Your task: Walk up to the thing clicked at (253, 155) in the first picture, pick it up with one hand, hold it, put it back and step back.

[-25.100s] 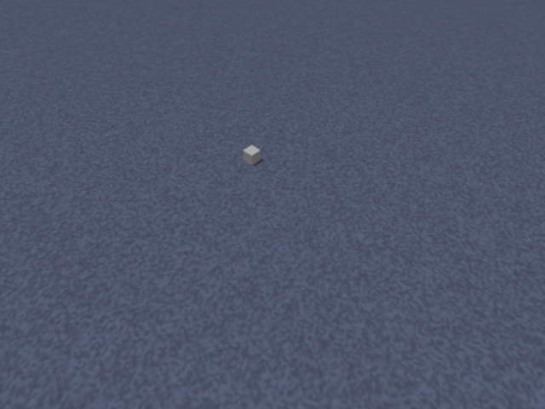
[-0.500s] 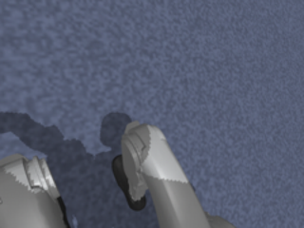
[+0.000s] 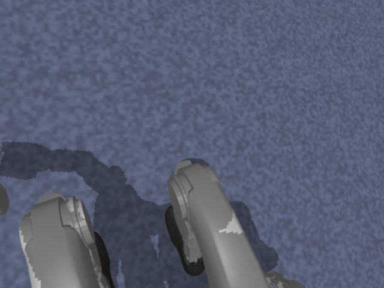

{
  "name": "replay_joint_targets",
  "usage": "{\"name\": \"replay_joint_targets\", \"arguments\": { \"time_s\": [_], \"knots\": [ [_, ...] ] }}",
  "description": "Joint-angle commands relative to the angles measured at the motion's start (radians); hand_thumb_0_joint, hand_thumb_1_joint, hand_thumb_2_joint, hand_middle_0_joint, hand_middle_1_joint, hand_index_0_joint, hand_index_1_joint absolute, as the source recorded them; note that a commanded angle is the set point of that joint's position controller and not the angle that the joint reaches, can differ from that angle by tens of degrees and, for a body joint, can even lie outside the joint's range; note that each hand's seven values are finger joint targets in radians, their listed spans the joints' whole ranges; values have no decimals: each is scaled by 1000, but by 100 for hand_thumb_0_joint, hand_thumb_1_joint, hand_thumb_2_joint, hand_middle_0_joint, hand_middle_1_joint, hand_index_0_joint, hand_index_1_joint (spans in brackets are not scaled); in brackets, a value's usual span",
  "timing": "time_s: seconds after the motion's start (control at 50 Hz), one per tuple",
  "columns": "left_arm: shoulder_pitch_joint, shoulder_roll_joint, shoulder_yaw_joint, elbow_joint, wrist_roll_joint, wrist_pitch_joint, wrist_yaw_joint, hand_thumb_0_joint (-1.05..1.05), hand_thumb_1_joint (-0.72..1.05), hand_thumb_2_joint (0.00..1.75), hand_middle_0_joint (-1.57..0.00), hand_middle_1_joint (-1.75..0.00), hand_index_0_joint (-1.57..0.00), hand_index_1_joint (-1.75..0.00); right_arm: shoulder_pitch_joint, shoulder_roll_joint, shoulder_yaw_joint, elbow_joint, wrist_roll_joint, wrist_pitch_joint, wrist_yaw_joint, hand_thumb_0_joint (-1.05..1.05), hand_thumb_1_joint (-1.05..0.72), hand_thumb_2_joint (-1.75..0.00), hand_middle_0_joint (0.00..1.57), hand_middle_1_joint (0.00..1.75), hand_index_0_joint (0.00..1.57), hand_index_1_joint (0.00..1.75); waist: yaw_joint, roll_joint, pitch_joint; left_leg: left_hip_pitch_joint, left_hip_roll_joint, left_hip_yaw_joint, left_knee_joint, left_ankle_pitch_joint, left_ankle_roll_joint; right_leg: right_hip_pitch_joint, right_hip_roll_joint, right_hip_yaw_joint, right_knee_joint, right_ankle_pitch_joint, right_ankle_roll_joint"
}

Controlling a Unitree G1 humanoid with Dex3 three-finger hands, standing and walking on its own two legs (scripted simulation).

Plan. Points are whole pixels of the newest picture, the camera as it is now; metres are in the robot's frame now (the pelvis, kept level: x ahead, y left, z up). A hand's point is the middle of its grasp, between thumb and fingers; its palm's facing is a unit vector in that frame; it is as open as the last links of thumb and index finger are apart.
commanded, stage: lift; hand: left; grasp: from above
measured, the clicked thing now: out of the picture +0.42 +0.34 -0.20
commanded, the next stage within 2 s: hold in 1.58 s
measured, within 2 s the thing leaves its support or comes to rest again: neither
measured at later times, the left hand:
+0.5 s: hand out of the picture +0.36 +0.33 -0.02, palm faces -0.08 -0.44 -0.89, open 9.5 cm
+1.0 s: hand out of the picture +0.34 +0.29 +0.18, palm faces -0.13 -0.43 -0.89, open 9.6 cm
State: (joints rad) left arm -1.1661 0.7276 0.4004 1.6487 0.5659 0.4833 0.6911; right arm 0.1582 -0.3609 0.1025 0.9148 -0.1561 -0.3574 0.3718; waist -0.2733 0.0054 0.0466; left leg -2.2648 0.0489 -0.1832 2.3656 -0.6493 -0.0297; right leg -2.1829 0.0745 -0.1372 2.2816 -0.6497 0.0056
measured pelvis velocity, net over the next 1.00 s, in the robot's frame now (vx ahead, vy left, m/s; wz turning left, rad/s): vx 0.04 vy -0.01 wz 0.13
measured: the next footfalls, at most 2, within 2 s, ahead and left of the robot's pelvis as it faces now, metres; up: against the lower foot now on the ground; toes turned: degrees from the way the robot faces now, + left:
none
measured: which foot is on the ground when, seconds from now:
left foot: down 0.00-1.00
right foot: down 0.00-1.00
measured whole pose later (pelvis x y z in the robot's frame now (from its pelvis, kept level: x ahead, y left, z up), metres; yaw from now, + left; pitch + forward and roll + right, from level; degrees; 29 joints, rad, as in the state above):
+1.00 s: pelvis +0.04 -0.01 +0.27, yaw +8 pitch +25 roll -2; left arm -0.71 0.26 0.04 1.16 0.47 0.78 0.53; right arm 0.15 -0.27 0.01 0.91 0.02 -0.18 0.07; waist -0.09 0.04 -0.23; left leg -1.35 0.06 -0.05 1.45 -0.54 -0.04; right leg -1.31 0.06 -0.03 1.44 -0.56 -0.03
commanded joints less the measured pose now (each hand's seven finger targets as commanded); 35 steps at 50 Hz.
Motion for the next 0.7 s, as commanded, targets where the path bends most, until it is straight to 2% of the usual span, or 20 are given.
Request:
{"name": "replay_joint_targets", "arguments": {
  "time_s": [0.0,0.02,0.06,0.14,0.16,0.2,0.22,0.24,0.28,0.3,0.34,0.36,0.38,0.48,0.5,0.54,0.58,0.6,0.64,0.68],
  "knots": [
    [-306,297,-14,-218,46,15,14,0,74,70,-109,-58,-109,-58,230,-247,-88,18,9,15,-2,0,-90,-90,20,30,20,30,25,295,-827,487,-9,131,-204,192,47,448,11,3,-291,236,-4],
    [-256,262,-21,-172,44,30,8,0,73,69,-110,-55,-109,-55,216,-248,-100,5,17,24,-4,0,-90,-90,20,30,20,30,43,296,-853,504,-9,135,-219,201,44,462,11,4,-293,247,-8],
    [-241,242,-32,-222,54,38,0,0,70,64,-108,-50,-107,-51,205,-243,-119,-2,30,42,-8,0,-90,-90,20,30,20,30,65,342,-890,552,-9,130,-253,196,39,420,5,-2,-290,240,-21],
    [-249,195,-69,-327,61,41,-35,0,62,62,-104,-46,-103,-48,196,-206,-156,8,47,72,-32,0,-91,-90,20,30,20,30,74,302,-915,566,-16,146,-289,165,47,426,6,21,-337,200,-24],
    [-193,143,-89,-290,54,49,-42,0,62,61,-104,-45,-102,-47,192,-204,-168,3,57,78,-37,0,-90,-90,20,30,20,30,84,292,-899,570,-18,149,-309,147,45,411,7,24,-351,173,-28],
    [-172,99,-108,-319,50,55,-58,0,61,58,-104,-42,-102,-44,194,-202,-187,4,72,89,-50,0,-90,-90,20,30,20,30,101,307,-918,631,-15,137,-355,137,36,361,0,19,-349,162,-38],
    [-190,84,-123,-336,44,59,-65,0,61,57,-105,-40,-103,-43,195,-190,-186,7,76,95,-60,0,-90,-90,20,30,20,30,87,280,-904,637,-16,137,-368,125,38,367,3,25,-375,151,-37],
    [-184,24,-147,-344,30,62,-74,0,63,56,-107,-37,-105,-40,201,-183,-189,8,80,100,-68,0,-90,-90,20,30,20,30,79,271,-879,651,-15,133,-390,125,37,358,-4,24,-390,158,-37],
    [-153,21,-162,-369,18,74,-85,0,64,58,-109,-36,-105,-40,181,-187,-192,1,90,107,-86,0,-90,-90,20,30,20,30,83,252,-860,681,-17,116,-438,74,34,337,-6,22,-414,95,-39],
    [-176,7,-167,-398,4,76,-96,0,63,58,-107,-37,-105,-40,190,-178,-190,0,92,110,-95,0,-90,-90,20,30,20,30,78,239,-858,698,-17,123,-447,76,34,361,-6,28,-433,100,-37],
    [-152,10,-172,-401,0,90,-97,0,62,55,-107,-36,-104,-39,168,-178,-186,-11,100,115,-115,0,-90,-90,20,30,20,30,91,213,-864,710,-20,124,-472,60,34,387,-6,39,-473,72,-38],
    [-126,-48,-200,-388,-18,100,-107,0,62,54,-106,-36,-104,-39,154,-161,-177,-21,101,116,-124,0,-90,-90,20,30,20,30,78,189,-826,698,-24,131,-486,57,36,400,-10,46,-498,69,-35],
    [-135,-33,-203,-416,-16,101,-108,0,61,56,-106,-36,-104,-39,148,-170,-176,-16,101,116,-136,0,-90,-90,20,30,20,30,82,165,-826,703,-23,123,-506,38,36,406,-9,46,-513,46,-33],
    [-138,-55,-239,-486,-17,132,-118,0,60,54,-105,-36,-102,-39,101,-157,-163,-42,114,119,-182,0,-90,-90,20,30,20,30,101,153,-851,780,-28,146,-586,44,32,508,-12,77,-622,38,-33],
    [-109,-86,-251,-479,-19,140,-124,0,59,56,-105,-35,-102,-39,100,-149,-161,-46,116,119,-188,0,-90,-90,20,30,20,30,105,153,-845,804,-27,148,-611,58,30,530,-16,77,-632,57,-33],
    [-97,-74,-261,-523,-16,148,-125,0,57,57,-104,-35,-101,-39,69,-150,-157,-54,122,123,-205,0,-90,-90,20,30,20,30,123,162,-855,839,-27,148,-660,48,27,560,-14,83,-679,36,-34],
    [-60,-118,-286,-554,-21,161,-140,0,56,58,-103,-37,-100,-40,68,-132,-152,-66,129,125,-222,0,-90,-90,20,30,20,30,127,136,-865,871,-28,160,-695,70,28,644,-15,96,-728,55,-29],
    [-58,-94,-288,-604,-12,165,-145,0,55,59,-102,-39,-99,-43,55,-125,-148,-73,129,127,-229,0,-90,-90,20,30,20,30,134,124,-889,860,-28,173,-697,84,31,712,-12,126,-763,47,-25],
    [-6,-106,-301,-622,-9,188,-144,0,51,59,-100,-37,-97,-42,42,-111,-140,-88,137,133,-244,0,-90,-90,20,30,20,30,144,96,-879,845,-31,189,-726,103,35,810,-13,155,-818,47,-16],
    [39,-110,-306,-644,-6,205,-139,0,47,56,-98,-36,-94,-40,25,-107,-143,-88,143,138,-260,0,-90,-90,20,30,20,30,157,94,-858,905,-30,180,-786,94,32,821,-14,148,-857,42,-19]
  ]
}}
